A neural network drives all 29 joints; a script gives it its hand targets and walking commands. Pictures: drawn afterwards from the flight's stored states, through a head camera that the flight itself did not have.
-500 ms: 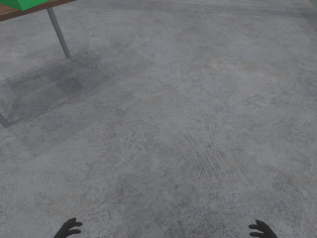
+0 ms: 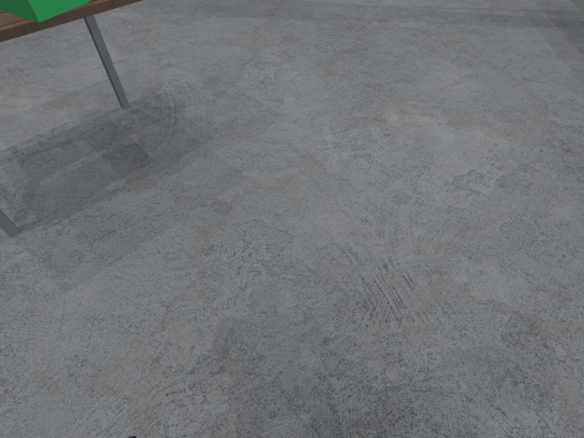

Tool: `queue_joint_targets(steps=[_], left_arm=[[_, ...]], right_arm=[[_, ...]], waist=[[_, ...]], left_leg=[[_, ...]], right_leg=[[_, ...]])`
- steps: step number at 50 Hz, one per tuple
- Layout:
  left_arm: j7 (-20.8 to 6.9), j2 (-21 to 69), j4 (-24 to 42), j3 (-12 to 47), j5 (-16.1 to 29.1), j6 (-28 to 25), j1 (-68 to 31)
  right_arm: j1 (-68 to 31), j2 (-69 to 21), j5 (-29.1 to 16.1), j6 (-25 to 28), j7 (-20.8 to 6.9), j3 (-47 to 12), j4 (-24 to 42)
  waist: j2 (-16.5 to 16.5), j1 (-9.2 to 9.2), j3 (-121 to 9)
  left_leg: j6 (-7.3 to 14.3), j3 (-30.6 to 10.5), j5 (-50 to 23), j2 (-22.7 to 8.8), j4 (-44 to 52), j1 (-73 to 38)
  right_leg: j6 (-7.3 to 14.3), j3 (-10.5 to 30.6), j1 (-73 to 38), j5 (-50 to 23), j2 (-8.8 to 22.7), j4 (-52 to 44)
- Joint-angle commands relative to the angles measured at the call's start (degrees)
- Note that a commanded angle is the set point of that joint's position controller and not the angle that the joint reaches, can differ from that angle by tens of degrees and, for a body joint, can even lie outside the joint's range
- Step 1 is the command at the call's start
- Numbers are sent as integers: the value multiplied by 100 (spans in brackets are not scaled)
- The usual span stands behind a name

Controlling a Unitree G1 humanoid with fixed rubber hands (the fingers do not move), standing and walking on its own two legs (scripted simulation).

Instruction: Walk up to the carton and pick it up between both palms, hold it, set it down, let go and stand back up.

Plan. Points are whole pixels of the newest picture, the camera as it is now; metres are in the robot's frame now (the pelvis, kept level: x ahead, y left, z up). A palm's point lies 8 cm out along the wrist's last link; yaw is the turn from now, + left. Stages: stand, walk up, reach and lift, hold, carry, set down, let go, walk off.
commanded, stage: stand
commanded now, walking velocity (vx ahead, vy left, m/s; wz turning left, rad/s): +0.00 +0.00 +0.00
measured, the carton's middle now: out of the picture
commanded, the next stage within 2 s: walk up in 0.82 s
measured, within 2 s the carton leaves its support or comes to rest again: neither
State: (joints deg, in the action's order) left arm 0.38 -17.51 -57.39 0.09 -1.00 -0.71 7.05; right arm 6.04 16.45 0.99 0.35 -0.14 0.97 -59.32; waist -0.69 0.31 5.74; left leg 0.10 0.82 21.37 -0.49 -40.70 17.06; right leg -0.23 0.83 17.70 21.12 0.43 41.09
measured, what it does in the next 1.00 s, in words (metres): stands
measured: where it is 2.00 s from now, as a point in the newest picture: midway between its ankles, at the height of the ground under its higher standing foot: (248, 409)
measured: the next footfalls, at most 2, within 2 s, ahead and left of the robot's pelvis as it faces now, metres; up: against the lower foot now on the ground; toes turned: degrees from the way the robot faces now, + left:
left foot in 1.28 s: +0.12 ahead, +0.21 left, +0.00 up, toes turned +20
right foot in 1.64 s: +0.35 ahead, +0.02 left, +0.00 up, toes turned +16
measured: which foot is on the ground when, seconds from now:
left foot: down 0.00-1.00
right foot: down 0.00-1.00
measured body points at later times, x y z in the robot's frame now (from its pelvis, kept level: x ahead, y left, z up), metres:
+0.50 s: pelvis +0.00 +0.00 +0.03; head +0.01 +0.01 +0.47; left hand +0.10 +0.28 -0.11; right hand +0.08 -0.29 -0.11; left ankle +0.01 +0.12 -0.72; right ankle +0.01 -0.12 -0.72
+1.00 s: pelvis +0.00 +0.00 +0.03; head +0.02 +0.00 +0.48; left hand +0.09 +0.28 -0.11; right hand +0.07 -0.28 -0.11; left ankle +0.01 +0.12 -0.72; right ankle +0.01 -0.12 -0.72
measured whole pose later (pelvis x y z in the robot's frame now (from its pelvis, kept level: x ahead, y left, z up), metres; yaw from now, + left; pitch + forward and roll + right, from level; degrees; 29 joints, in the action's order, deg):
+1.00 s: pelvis +0.00 +0.00 +0.03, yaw -1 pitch -3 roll +0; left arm 0.3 -17.8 -63.6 -0.2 -0.8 -1.0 6.0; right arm 5.3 16.4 0.5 0.6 -0.1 1.7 -65.9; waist -0.8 0.7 4.5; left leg -0.2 2.1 11.6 -0.8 -20.9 6.5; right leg -0.5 2.0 7.8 11.0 0.1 21.6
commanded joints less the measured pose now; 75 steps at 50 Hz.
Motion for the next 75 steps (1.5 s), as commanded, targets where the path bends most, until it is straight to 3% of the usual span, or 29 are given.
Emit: queue_joint_targets(steps=[1,6,11,21,24,27,30,31,38,41,44,46,50,51,52,53,54,56,58,61,63,64,65,66,67,68,69,72,75], left_arm=[[77,-1258,272,-285,-7,-146,-81],[103,-1311,177,-256,19,-182,-350],[119,-1276,29,-253,45,-181,-249],[79,-1225,-89,-232,7,-173,-424],[85,-1256,-120,-271,18,-188,-454],[65,-1200,-131,-241,6,-168,-474],[68,-1204,-167,-255,10,-192,-389],[81,-1088,-212,-215,14,-160,-316],[81,-1277,-193,-260,20,-155,-390],[61,-1232,-213,-254,39,-172,-399],[87,-1311,-171,-271,4,-179,-468],[64,-1265,-205,-266,25,-145,-306],[66,-1208,-200,-240,29,-161,-330],[-55,-2009,189,-730,20,-279,135],[-43,-2105,189,-857,-47,-336,806],[-46,-2270,208,-943,-79,-369,1062],[-16,-2320,463,-970,-114,-443,947],[-17,-2255,959,-933,-154,-529,206],[-82,-2250,1128,-963,-202,-577,-220],[-215,-2349,1238,-934,-230,-574,-522],[-258,-2330,1195,-897,-277,-445,-608],[-271,-2005,1250,-847,-326,-385,-582],[-300,-1615,1330,-698,-243,-356,-476],[-336,-1335,1714,-610,-131,-424,-1063],[-330,-1691,1665,-635,-127,-464,-981],[-316,-1953,1347,-670,-59,-476,-721],[-321,-2012,1186,-697,-28,-486,-437],[-389,-2088,807,-728,-6,-441,179],[-481,-2096,927,-770,-46,-398,12]], right_arm=[[-288,1290,-44,169,92,289,338],[-354,1275,-22,148,93,281,109],[-344,1189,-13,151,45,292,6],[-487,1242,-27,147,45,273,-144],[-484,1234,-33,163,69,292,-169],[-576,1342,-50,186,90,337,-195],[-366,1226,-41,177,64,302,-247],[-411,1382,-37,177,65,331,-221],[-279,1218,-36,163,57,302,-257],[-322,1254,-52,165,51,297,-243],[-334,1176,-61,151,65,290,-248],[-297,1266,-44,146,77,304,-271],[-328,1260,-64,156,66,289,-272],[-115,2009,83,86,-243,613,337],[-573,1868,96,54,-375,544,619],[-1127,1538,114,34,-451,484,963],[-1343,1297,193,25,-476,450,1256],[-799,1736,215,45,-553,582,1151],[-169,1838,129,51,-671,648,978],[23,1789,53,20,-765,722,841],[626,1793,25,23,-734,815,649],[1222,1983,48,37,-672,884,404],[1976,2233,77,52,-562,1016,295],[2272,2801,65,102,-472,1081,400],[1735,2867,-114,172,-461,1042,652],[1204,2845,-106,223,-420,1014,809],[858,2662,-81,265,-381,935,977],[573,2401,-16,343,-311,776,1162],[773,2441,-8,390,-315,800,1281]], waist=[[10,7,-698],[-163,90,-750],[137,28,-672],[207,62,-649],[-6,45,-673],[162,15,-751],[-132,40,-763],[183,-18,-587],[-76,102,-557],[162,11,-755],[-48,41,-676],[242,31,-661],[11,23,-679],[247,-342,-947],[48,-577,-644],[-935,-809,-435],[-1226,-857,-280],[-271,-359,-403],[-696,-23,-383],[-1021,141,-293],[-520,433,-474],[531,669,-548],[1851,1062,-537],[2896,1240,-251],[1340,725,-189],[890,430,-22],[840,184,-84],[1169,-65,-71],[1143,36,96]], left_leg=[[355,-623,-1072,-469,1158,-262],[300,-531,-1334,-487,1380,-669],[246,-478,-1395,-526,1782,-722],[153,-436,-1366,-612,2219,-946],[147,-472,-1399,-642,2303,-1024],[148,-447,-1494,-641,2326,-1026],[154,-457,-1537,-688,2343,-1129],[144,-417,-1515,-635,2355,-982],[124,-416,-1468,-652,2373,-1147],[136,-390,-1678,-646,2368,-1074],[138,-400,-1685,-677,2442,-1144],[114,-349,-1609,-641,2388,-1134],[124,-351,-1584,-656,2412,-1099],[590,-1172,1077,-508,1777,289],[571,-1102,1740,-454,1361,1493],[389,-467,1036,-238,344,2591],[209,-257,558,-444,-1072,3083],[79,-744,120,-955,-1582,2551],[-29,-463,67,-1131,-1223,1820],[-14,150,5,-946,-200,419],[30,898,-339,-460,196,-956],[140,951,233,-123,266,-1762],[518,21,1243,-403,1135,-2352],[1252,-3687,3153,-1745,3142,-2154],[1732,-4793,3518,-2413,3658,-1650],[1736,-4257,3416,-2388,3434,-1247],[1652,-3745,2940,-2224,3155,-985],[1331,-2153,1688,-1476,2900,-103],[1440,-2123,1562,-1570,2833,17]], right_leg=[[408,604,-306,-1410,437,-1075],[358,696,-383,-1618,556,-1502],[322,668,-675,-1638,563,-1731],[224,632,-808,-1646,561,-2124],[199,571,-852,-1527,524,-2177],[206,571,-984,-1810,587,-2213],[167,539,-962,-1783,526,-2204],[168,578,-946,-1773,560,-2245],[175,598,-782,-1711,550,-2321],[174,597,-1092,-1863,590,-2316],[187,561,-961,-1882,563,-2249],[180,573,-990,-1946,601,-2321],[160,569,-1046,-2053,573,-2350],[338,213,-1846,795,555,-1555],[639,877,-2334,1760,924,-1789],[984,1687,-2730,2270,1612,-2579],[1408,2431,-2563,2048,2617,-3386],[1516,2205,-1714,1592,2808,-3448],[1286,941,-1308,1225,2251,-3283],[991,0,-223,1265,1897,-3087],[765,-724,545,1932,1429,-2165],[684,-996,1192,1985,1075,-891],[501,-1465,1985,1676,511,1212],[252,-974,3300,1676,-261,2630],[286,63,3184,1036,281,2732],[298,125,2943,980,501,2783],[299,142,2558,701,616,2569],[158,-102,1387,277,588,1478],[119,-139,1194,124,590,646]])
